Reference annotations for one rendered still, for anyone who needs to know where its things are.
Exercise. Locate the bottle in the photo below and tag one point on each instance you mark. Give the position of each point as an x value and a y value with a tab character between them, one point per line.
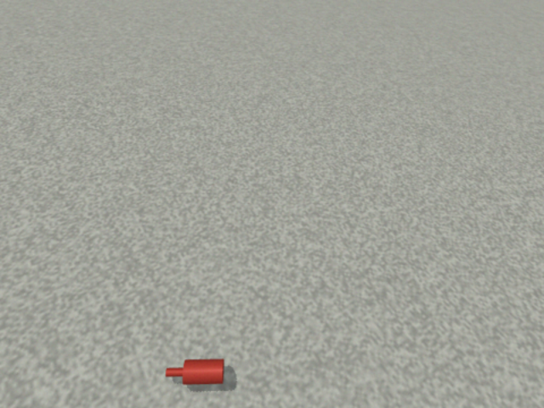
199	372

